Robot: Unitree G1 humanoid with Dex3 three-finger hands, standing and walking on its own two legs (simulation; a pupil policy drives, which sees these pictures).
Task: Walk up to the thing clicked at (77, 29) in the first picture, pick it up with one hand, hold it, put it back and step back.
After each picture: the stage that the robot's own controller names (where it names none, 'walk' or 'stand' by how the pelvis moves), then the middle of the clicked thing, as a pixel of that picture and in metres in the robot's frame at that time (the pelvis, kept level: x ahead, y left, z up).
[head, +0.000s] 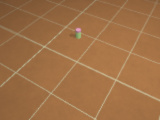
stand; (78, 33) +1.57 +0.00 -0.72
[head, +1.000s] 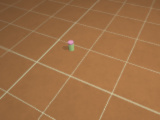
walk; (71, 45) +1.44 +0.19 -0.71
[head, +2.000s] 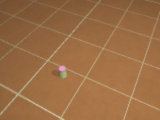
walk; (62, 72) +0.93 +0.20 -0.71
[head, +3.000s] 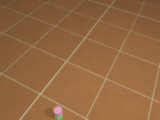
walk; (58, 113) +0.54 +0.15 -0.70
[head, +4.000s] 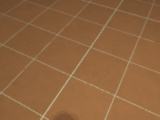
stand; out of the picture +0.33 +0.13 -0.70
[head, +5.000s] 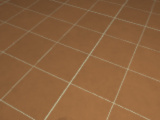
stand; out of the picture +0.32 +0.13 -0.73
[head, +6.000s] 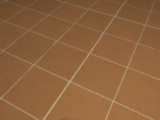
stand; out of the picture +0.33 +0.14 -0.73
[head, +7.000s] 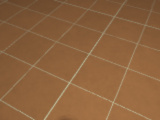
stand; out of the picture +0.31 +0.14 -0.73
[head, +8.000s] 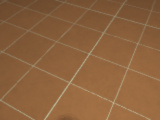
stand; out of the picture +0.31 +0.14 -0.73
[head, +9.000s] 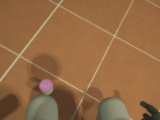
go down; (46, 87) +0.38 +0.15 -0.43
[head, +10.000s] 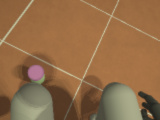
go down; (36, 75) +0.40 +0.18 -0.31
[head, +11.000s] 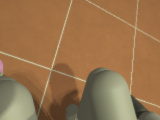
close in; out of the picture +0.38 +0.22 -0.22
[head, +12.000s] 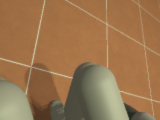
close; out of the picture +0.38 +0.22 -0.22
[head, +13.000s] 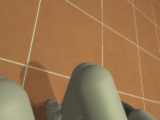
lift; out of the picture +0.36 +0.22 -0.22
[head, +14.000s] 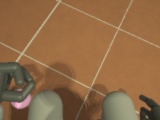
lift; (20, 97) +0.30 +0.25 -0.19
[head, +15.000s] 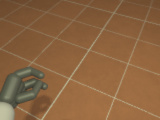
go down; out of the picture +0.35 +0.36 -0.70
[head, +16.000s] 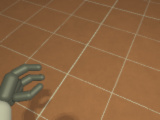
go down; out of the picture +0.38 +0.36 -0.71
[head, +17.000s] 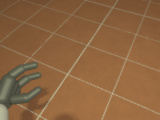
stand; out of the picture +0.38 +0.35 -0.70
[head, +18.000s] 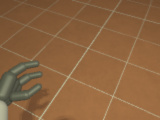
stand; out of the picture +0.39 +0.34 -0.71
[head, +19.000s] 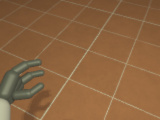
stand; out of the picture +0.40 +0.34 -0.71
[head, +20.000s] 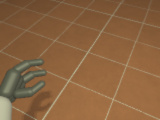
stand; out of the picture +0.39 +0.34 -0.72
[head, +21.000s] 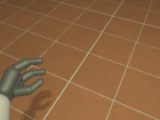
stand; out of the picture +0.39 +0.34 -0.72
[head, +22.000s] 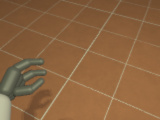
stand; out of the picture +0.39 +0.34 -0.72
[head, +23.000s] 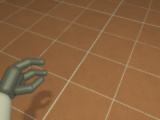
stand; out of the picture +0.37 +0.35 -0.72
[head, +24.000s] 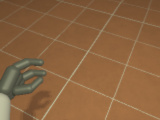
stand; out of the picture +0.37 +0.35 -0.72
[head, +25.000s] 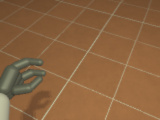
stand; out of the picture +0.35 +0.36 -0.72
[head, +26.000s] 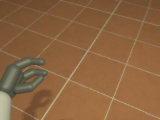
hold; out of the picture +0.33 +0.37 -0.72
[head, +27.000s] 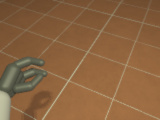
hold; out of the picture +0.31 +0.39 -0.72
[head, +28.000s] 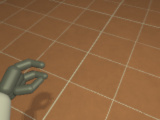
hold; out of the picture +0.29 +0.40 -0.72
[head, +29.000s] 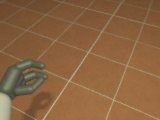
hold; out of the picture +0.27 +0.41 -0.72
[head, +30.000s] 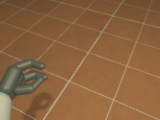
hold; out of the picture +0.24 +0.43 -0.72
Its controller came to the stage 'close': yes
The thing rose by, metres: 0.25
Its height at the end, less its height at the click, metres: -0.02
